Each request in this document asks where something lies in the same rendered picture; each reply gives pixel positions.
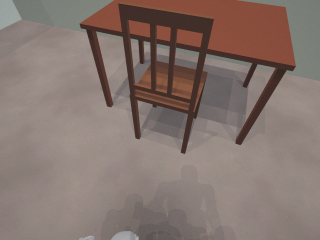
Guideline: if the chair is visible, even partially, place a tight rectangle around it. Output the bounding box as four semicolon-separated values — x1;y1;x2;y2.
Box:
118;2;215;154

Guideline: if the table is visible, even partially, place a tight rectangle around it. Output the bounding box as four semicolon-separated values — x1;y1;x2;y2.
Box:
80;0;296;145

